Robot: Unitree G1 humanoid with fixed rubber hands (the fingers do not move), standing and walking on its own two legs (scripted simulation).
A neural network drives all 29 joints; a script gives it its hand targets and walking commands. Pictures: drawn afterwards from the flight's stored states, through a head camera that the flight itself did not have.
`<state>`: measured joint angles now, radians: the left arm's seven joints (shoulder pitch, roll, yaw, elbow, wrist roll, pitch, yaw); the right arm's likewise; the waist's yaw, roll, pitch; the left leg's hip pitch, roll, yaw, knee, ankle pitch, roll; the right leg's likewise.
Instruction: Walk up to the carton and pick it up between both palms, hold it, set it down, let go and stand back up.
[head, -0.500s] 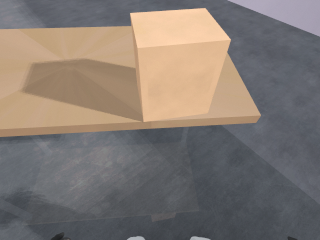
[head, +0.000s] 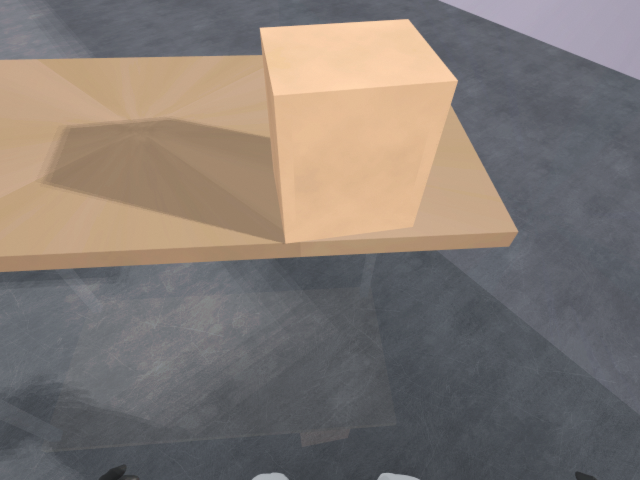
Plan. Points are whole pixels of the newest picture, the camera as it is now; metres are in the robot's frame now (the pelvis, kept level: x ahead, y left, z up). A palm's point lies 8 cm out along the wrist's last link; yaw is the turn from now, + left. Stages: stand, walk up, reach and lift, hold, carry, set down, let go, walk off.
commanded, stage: walk up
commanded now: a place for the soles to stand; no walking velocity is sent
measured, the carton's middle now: (343, 137) +0.63 -0.01 +0.08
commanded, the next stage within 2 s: none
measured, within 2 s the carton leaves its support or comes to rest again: neither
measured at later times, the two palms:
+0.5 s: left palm out of the picture +0.08 +0.31 -0.10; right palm out of the picture +0.08 -0.31 -0.07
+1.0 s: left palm out of the picture +0.07 +0.30 -0.10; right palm out of the picture +0.07 -0.32 -0.06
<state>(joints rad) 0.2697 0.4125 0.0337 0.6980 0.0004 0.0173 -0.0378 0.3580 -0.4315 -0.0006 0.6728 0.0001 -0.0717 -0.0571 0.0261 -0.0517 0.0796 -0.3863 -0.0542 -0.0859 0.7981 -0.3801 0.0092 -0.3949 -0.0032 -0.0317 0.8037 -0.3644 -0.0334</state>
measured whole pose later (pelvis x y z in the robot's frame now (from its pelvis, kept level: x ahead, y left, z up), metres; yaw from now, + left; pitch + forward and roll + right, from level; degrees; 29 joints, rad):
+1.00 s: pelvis -0.01 +0.00 +0.00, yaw +1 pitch -3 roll +0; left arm 0.26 0.41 0.03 0.70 0.00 0.04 -0.04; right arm 0.36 -0.44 0.00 0.67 0.00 -0.07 -0.05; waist 0.03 -0.05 0.10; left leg -0.35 -0.05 -0.09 0.78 -0.38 0.01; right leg -0.40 0.00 -0.04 0.83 -0.50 -0.03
